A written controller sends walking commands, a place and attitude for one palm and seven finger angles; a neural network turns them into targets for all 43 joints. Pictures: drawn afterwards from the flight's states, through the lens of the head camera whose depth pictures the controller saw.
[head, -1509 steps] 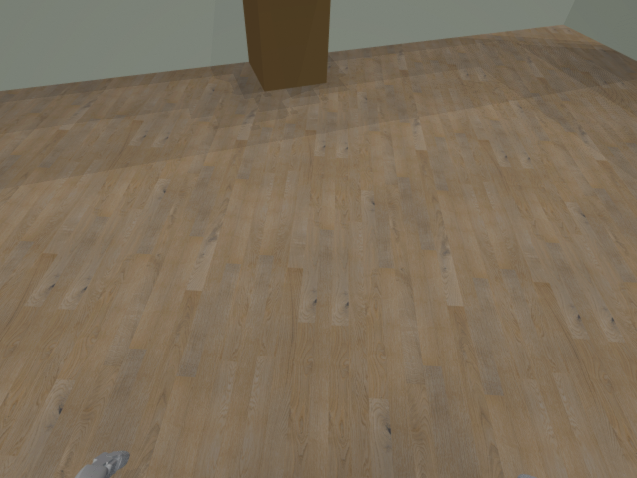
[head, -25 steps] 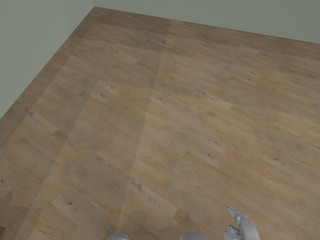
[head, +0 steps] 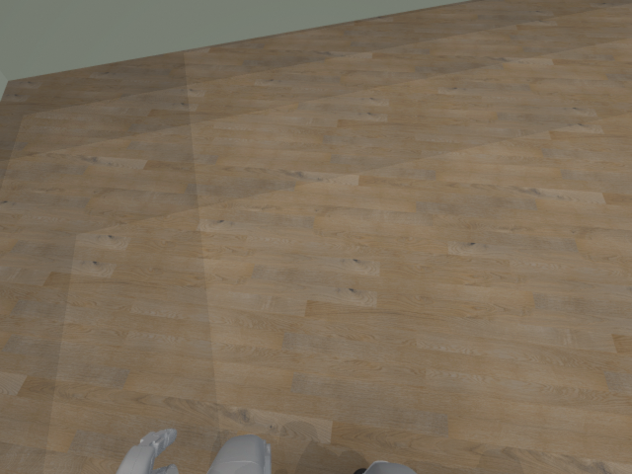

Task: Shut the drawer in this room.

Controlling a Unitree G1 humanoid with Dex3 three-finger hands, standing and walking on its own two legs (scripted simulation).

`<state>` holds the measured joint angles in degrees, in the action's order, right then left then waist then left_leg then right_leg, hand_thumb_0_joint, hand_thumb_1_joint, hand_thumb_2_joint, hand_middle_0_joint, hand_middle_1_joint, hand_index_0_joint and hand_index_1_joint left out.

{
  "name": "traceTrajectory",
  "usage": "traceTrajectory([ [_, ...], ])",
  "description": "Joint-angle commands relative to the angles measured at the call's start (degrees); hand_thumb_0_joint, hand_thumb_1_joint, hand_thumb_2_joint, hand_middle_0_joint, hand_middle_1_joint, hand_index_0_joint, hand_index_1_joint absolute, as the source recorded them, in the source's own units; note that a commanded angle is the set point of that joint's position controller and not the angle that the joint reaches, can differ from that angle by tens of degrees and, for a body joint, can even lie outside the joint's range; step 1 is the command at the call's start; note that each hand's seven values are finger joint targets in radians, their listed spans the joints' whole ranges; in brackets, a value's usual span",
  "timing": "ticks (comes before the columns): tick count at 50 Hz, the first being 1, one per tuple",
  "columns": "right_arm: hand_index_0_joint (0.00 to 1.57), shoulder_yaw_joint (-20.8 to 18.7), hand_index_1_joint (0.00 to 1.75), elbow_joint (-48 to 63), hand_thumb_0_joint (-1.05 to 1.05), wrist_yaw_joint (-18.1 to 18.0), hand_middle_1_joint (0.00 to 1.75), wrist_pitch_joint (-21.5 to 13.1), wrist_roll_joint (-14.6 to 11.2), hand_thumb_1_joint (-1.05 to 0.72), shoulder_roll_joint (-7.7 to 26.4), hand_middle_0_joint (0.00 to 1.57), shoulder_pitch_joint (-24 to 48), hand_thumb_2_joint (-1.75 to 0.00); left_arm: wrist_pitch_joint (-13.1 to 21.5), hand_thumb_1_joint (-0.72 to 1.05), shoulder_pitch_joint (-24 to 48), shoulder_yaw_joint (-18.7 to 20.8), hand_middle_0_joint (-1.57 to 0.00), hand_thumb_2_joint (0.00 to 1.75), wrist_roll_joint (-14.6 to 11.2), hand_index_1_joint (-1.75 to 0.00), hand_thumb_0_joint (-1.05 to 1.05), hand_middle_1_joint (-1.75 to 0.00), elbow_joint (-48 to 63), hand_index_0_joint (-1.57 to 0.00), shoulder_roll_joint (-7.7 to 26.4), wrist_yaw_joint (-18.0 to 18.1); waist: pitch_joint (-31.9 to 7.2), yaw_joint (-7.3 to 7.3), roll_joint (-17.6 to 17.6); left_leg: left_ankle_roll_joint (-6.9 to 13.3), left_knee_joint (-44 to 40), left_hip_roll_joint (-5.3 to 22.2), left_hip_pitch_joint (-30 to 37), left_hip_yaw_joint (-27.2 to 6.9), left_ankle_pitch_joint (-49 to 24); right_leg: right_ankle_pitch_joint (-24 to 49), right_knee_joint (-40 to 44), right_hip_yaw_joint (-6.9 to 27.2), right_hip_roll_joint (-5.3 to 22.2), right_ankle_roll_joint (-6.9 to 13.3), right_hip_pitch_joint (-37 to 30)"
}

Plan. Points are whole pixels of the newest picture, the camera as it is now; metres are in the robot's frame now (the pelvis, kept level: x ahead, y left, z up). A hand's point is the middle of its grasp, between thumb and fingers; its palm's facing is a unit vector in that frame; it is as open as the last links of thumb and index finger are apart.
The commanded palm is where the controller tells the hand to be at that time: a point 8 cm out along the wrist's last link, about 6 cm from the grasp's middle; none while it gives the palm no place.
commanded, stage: walk to a spot facing it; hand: left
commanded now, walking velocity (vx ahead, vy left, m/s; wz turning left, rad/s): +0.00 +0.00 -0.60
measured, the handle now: out of the picture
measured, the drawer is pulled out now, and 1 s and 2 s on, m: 0.19 0.19 0.19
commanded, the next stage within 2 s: turn to face it in 1.86 s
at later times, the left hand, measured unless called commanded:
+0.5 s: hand out of the picture +0.13 +0.26 -0.17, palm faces -0.23 -0.95 -0.21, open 7.4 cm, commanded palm none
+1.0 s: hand (266, 426) +0.19 +0.09 -0.13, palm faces -0.57 -0.77 -0.28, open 7.4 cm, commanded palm none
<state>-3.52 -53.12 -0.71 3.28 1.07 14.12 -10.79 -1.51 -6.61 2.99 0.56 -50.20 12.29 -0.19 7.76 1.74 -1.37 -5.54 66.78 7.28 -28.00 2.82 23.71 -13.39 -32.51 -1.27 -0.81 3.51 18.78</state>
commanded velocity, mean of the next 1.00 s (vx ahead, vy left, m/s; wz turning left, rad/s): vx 0.03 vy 0.00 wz -0.60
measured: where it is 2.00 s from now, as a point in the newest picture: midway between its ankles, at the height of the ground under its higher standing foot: outside the picture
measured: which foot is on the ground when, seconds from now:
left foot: up 0.00-0.24, down 0.26-0.78, up 0.80-1.00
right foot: down 0.00-0.28, up 0.30-0.76, down 0.78-1.00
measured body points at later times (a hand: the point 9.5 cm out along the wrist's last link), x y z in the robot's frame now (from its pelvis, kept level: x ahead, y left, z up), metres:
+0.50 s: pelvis +0.02 +0.07 +0.01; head +0.07 +0.08 +0.46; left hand +0.14 +0.31 -0.15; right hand +0.03 -0.20 -0.12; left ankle +0.03 +0.15 -0.73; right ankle -0.06 -0.08 -0.63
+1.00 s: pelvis -0.01 -0.01 +0.01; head +0.00 -0.07 +0.45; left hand +0.22 +0.13 -0.11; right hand -0.12 -0.26 -0.15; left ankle +0.08 +0.16 -0.64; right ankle -0.05 -0.06 -0.73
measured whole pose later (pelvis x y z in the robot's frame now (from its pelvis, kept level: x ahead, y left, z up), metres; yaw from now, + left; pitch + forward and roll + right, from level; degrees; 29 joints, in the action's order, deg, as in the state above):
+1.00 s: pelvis -0.01 -0.01 +0.01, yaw -37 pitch +0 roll +3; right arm -4.3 -53.4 -0.5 3.3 1.4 14.5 -10.2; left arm -0.9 -8.5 2.9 0.2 -51.7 11.5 -0.5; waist 5.6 1.5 -1.6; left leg -6.0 65.5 6.9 -29.0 1.5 19.3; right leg -14.5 -27.8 0.4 -2.4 5.0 13.4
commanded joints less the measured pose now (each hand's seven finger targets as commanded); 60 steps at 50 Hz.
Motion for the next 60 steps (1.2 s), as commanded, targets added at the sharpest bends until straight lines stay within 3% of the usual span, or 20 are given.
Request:
traceTrajectory([
  [1,0.20,-1.2,0.30,4.5,0.00,-0.2,0.30,-0.9,0.0,-0.90,4.4,0.20,-1.5,-0.90,1.4,0.90,-2.7,3.2,-0.20,0.90,0.3,-0.30,0.00,-0.30,2.9,-0.20,11.9,0.9,-10.5,-1.98,9.3,-0.7,-4.4,-0.7,-0.5,-1.4,-2.3,19.5,12.1,14.8,12.9,5.2,-6.3],
  [8,0.20,-0.8,0.30,6.8,0.00,-0.4,0.30,-2.1,-0.8,-0.90,3.4,0.20,1.9,-0.90,0.5,0.90,-3.2,3.9,-0.20,0.90,0.7,-0.30,0.00,-0.30,2.9,-0.20,12.9,0.5,-10.5,-3.03,11.3,0.6,-22.1,-4.4,6.3,-0.8,0.6,14.5,11.3,21.9,11.7,6.4,-4.6],
  [11,0.20,-1.1,0.30,5.6,0.00,-0.8,0.30,-2.8,-1.1,-0.90,3.6,0.20,-3.0,-0.90,0.0,0.90,-0.9,3.8,-0.20,0.90,0.4,-0.30,0.00,-0.30,3.3,-0.20,12.2,0.4,-11.7,-0.30,10.5,1.5,-35.3,-5.4,15.8,-0.6,-6.0,12.4,7.8,23.1,9.9,3.3,-0.5],
  [12,0.20,-1.3,0.30,4.9,0.00,-1.2,0.30,-3.5,-1.0,-0.90,5.1,0.20,-5.7,-0.90,-0.2,0.90,-0.2,3.5,-0.20,0.90,0.0,-0.30,0.00,-0.30,3.9,-0.20,10.6,0.4,-12.8,1.13,5.6,2.3,-43.4,-3.0,23.2,-2.4,-9.2,8.5,3.5,20.9,6.9,0.9,4.3],
  [13,0.20,-2.1,0.30,5.3,0.00,-1.3,0.30,-4.0,-0.4,-0.90,10.0,0.20,-5.7,-0.90,-0.5,0.90,-2.0,2.8,-0.20,0.90,-0.6,-0.30,0.00,-0.30,4.9,-0.20,6.9,0.1,-13.0,0.86,-9.2,5.9,-51.7,10.0,28.4,-16.7,-4.4,-5.6,-7.0,14.5,-1.0,-2.5,14.0],
  [14,0.20,-2.9,0.30,6.7,0.00,-1.1,0.30,-3.5,-0.1,-0.90,13.7,0.20,-3.9,-0.90,-0.6,0.90,-2.5,2.8,-0.20,0.90,0.0,-0.30,0.00,-0.30,5.4,-0.20,6.1,-0.4,-10.3,0.19,-18.5,10.0,-54.9,20.4,23.8,-23.9,-6.9,-19.8,-20.1,5.6,-3.2,-5.4,17.7],
  [15,0.20,-2.2,0.30,7.9,0.00,-0.9,0.30,-3.2,0.2,-0.90,12.3,0.20,-1.4,-0.90,-0.8,0.90,-3.1,3.5,-0.20,0.90,0.7,-0.30,0.00,-0.30,4.7,-0.20,8.1,-0.6,-8.6,-0.57,-12.2,12.1,-54.3,20.5,17.7,-21.2,-7.0,-17.9,-28.4,6.7,-0.6,-5.7,15.1],
  [17,0.20,-0.9,0.30,8.9,0.00,-1.5,0.30,-3.7,0.3,-0.90,7.4,0.20,4.0,-0.90,-1.5,0.90,-5.5,4.7,-0.20,0.90,1.3,-0.30,0.00,-0.30,1.9,-0.20,9.1,-1.1,-6.0,-3.45,-11.7,8.4,-53.8,13.6,14.3,-12.2,-11.3,-11.2,-35.0,6.5,0.3,-6.9,14.4],
  [21,0.20,-1.0,0.30,7.1,0.00,-1.7,0.30,-4.4,-0.1,-0.90,6.1,0.20,-0.7,-0.90,-1.2,0.90,-6.3,4.1,-0.20,0.90,0.7,-0.30,0.00,-0.30,0.8,-0.20,6.3,-1.5,-9.5,-2.50,-6.2,8.4,-47.5,9.8,24.5,-0.7,-33.5,-6.9,-38.7,3.2,1.7,-8.2,17.2],
  [31,0.20,-2.8,0.30,2.7,0.00,-0.8,0.30,-3.8,0.3,-0.90,7.4,0.20,-7.9,-0.90,-1.5,0.90,1.5,2.6,-0.20,0.90,0.3,-0.30,0.00,-0.30,2.8,-0.20,3.9,-1.8,-7.9,1.67,-10.1,12.4,-45.1,14.6,27.6,4.5,-37.3,-12.5,-21.3,-2.7,4.8,-8.2,12.3],
  [35,0.20,-3.6,0.30,2.3,0.00,-0.3,0.30,-3.6,0.4,-0.90,8.9,0.20,-5.6,-0.90,-0.7,0.90,-0.5,2.4,-0.20,0.90,0.3,-0.30,0.00,-0.30,2.7,-0.20,3.6,-1.5,-10.1,0.34,-11.8,10.8,-40.3,15.7,26.4,7.8,-38.4,-11.6,-8.5,-5.1,3.1,-6.0,4.2],
  [37,0.20,-3.6,0.30,2.3,0.00,0.0,0.30,-3.5,0.0,-0.90,8.8,0.20,-4.8,-0.90,0.2,0.90,-5.7,2.8,-0.20,0.90,0.4,-0.30,0.00,-0.30,1.3,-0.20,5.8,-1.2,-12.6,-3.15,-6.3,6.5,-30.7,13.9,21.3,11.7,-35.6,1.6,5.1,-5.4,2.4,-4.4,-7.6],
  [38,0.20,-3.0,0.30,3.3,0.00,0.3,0.30,-3.2,-0.6,-0.90,6.7,0.20,-5.5,-0.90,1.1,0.90,-10.6,3.7,-0.20,0.90,0.9,-0.30,0.00,-0.30,0.0,-0.20,11.3,-0.5,-15.6,-5.70,7.6,2.9,-18.6,10.1,8.6,13.3,-23.1,15.9,10.3,6.2,10.8,-0.7,-21.1],
  [39,0.20,-1.5,0.30,6.7,0.00,0.5,0.30,-2.8,-0.4,-0.90,2.4,0.20,-0.8,-0.90,1.2,0.90,-14.4,5.0,-0.20,0.90,0.6,-0.30,0.00,-0.30,-1.2,-0.20,17.6,0.4,-15.0,-7.84,22.3,-0.1,-4.6,0.6,-6.2,11.0,12.9,42.3,9.7,25.2,23.9,5.9,-24.3],
  [40,0.20,-1.5,0.30,7.1,0.00,-0.5,0.30,-2.0,-0.6,-0.90,3.9,0.20,-0.1,-0.90,0.9,0.90,-14.9,4.9,-0.20,0.90,-0.3,-0.30,0.00,-0.30,-1.7,-0.20,17.2,1.0,-15.6,-7.37,17.5,0.6,0.2,0.6,-6.6,1.8,14.9,46.1,8.7,21.7,25.0,9.4,-22.5],
  [41,0.20,-1.6,0.30,6.5,0.00,-0.7,0.30,-1.3,-0.6,-0.90,3.7,0.20,1.0,-0.90,0.6,0.90,-12.2,4.9,-0.20,0.90,-0.5,-0.30,0.00,-0.30,-1.2,-0.20,14.7,1.6,-13.2,-6.59,16.9,0.9,1.3,1.8,-6.4,-0.4,10.4,39.6,9.9,19.2,21.5,7.8,-18.3],
  [43,0.20,-1.9,0.30,4.9,0.00,-0.3,0.30,-1.1,-0.1,-0.90,4.6,0.20,2.0,-0.90,0.8,0.90,-5.8,3.6,-0.20,0.90,-0.5,-0.30,0.00,-0.30,0.7,-0.20,11.8,1.4,-8.1,-4.16,10.3,0.2,2.8,1.6,-7.3,-2.1,2.1,30.9,10.6,17.0,16.6,5.9,-14.5],
  [47,0.20,-2.0,0.30,2.6,0.00,0.1,0.30,-0.7,0.3,-0.90,4.7,0.20,-2.5,-0.90,1.8,0.90,-4.4,2.9,-0.20,0.90,-0.5,-0.30,0.00,-0.30,1.5,-0.20,10.7,0.8,-9.9,-1.81,8.3,-1.0,0.1,0.3,-4.8,-2.1,-5.6,23.3,12.9,13.0,12.0,2.5,-13.4],
  [54,0.20,-1.8,0.30,5.4,0.00,0.6,0.30,-1.8,0.7,-0.90,5.9,0.20,4.0,-0.90,2.9,0.90,-9.6,3.1,-0.20,0.90,-0.2,-0.30,0.00,-0.30,-0.1,-0.20,10.9,0.1,-7.0,-4.16,7.7,-1.3,-5.5,-0.4,-9.7,-3.5,-6.8,3.4,17.6,21.7,11.9,5.1,-15.1],
  [60,0.20,-1.5,0.30,7.6,0.00,1.0,0.30,-3.1,0.5,-0.90,5.8,0.20,9.4,-0.90,3.9,0.90,-14.0,2.8,-0.20,0.90,-0.1,-0.30,0.00,-0.30,-1.8,-0.20,10.2,0.0,-5.7,-5.44,7.4,-0.4,-10.8,-1.5,-11.7,-4.3,-6.6,2.5,18.6,27.1,12.0,7.5,-17.8],
])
